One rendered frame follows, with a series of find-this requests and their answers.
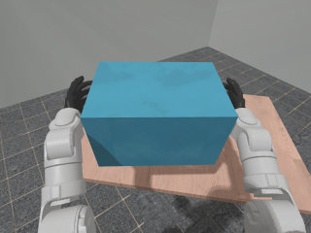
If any table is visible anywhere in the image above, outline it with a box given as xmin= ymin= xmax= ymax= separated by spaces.
xmin=81 ymin=94 xmax=311 ymax=215

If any robot right hand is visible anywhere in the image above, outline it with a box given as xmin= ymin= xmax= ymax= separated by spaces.
xmin=223 ymin=78 xmax=246 ymax=110

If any robot left upper arm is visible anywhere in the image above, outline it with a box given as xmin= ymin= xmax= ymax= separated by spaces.
xmin=39 ymin=204 xmax=96 ymax=233

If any right robot forearm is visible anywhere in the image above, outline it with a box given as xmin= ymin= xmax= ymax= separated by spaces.
xmin=229 ymin=108 xmax=306 ymax=233

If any robot left hand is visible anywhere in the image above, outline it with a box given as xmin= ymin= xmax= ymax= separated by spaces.
xmin=64 ymin=76 xmax=93 ymax=114

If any robot right upper arm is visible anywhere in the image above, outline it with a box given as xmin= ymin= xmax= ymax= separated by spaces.
xmin=244 ymin=199 xmax=305 ymax=233

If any left robot forearm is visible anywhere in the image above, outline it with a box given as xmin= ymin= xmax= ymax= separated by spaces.
xmin=38 ymin=108 xmax=86 ymax=233

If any carton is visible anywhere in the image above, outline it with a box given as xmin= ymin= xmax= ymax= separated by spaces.
xmin=80 ymin=61 xmax=238 ymax=167

